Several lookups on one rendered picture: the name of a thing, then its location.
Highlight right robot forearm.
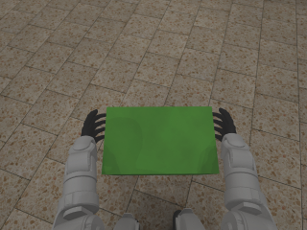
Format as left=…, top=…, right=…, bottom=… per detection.
left=220, top=133, right=278, bottom=229

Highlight robot left upper arm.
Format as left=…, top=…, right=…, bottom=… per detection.
left=53, top=214, right=106, bottom=230

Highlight left robot forearm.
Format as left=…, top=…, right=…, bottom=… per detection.
left=51, top=135, right=100, bottom=230

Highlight right robot hand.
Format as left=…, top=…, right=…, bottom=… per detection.
left=212, top=107, right=237, bottom=142

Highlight right robot shin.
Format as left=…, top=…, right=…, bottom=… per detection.
left=179, top=208, right=194, bottom=216

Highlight left robot hand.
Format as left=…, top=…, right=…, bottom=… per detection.
left=81, top=109, right=106, bottom=144

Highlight robot right thigh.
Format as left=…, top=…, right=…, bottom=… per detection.
left=176, top=213, right=205, bottom=230

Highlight carton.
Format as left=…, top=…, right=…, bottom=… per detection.
left=102, top=106, right=220, bottom=175

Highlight robot right upper arm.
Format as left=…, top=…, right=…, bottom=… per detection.
left=220, top=210, right=278, bottom=230

